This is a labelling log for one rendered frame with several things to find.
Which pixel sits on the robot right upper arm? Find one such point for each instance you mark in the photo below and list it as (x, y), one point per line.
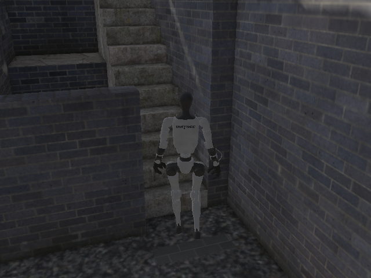
(203, 122)

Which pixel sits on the left robot hand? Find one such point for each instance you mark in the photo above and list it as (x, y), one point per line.
(161, 165)

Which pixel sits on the right robot hand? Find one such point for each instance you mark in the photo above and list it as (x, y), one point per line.
(216, 170)

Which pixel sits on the left robot forearm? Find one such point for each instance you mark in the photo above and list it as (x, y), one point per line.
(159, 154)

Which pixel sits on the robot torso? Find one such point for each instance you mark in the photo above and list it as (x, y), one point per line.
(185, 140)

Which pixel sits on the robot left upper arm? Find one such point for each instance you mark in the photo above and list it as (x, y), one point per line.
(167, 122)

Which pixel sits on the robot right foot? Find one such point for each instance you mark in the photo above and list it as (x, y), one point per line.
(197, 234)

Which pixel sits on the right robot forearm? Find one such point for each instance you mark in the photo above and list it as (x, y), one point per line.
(213, 155)

